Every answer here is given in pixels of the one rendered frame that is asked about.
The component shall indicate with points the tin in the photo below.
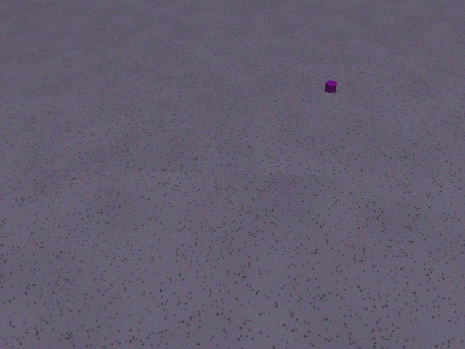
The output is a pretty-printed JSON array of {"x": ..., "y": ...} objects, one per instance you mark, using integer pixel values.
[{"x": 330, "y": 86}]

